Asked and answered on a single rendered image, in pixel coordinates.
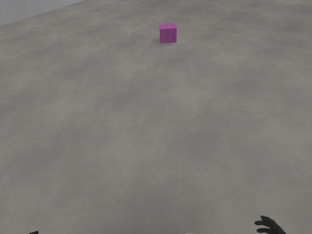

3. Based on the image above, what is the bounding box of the robot right hand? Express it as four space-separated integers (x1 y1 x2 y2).
255 216 286 234

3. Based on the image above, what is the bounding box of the carton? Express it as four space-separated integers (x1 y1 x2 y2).
159 23 176 43

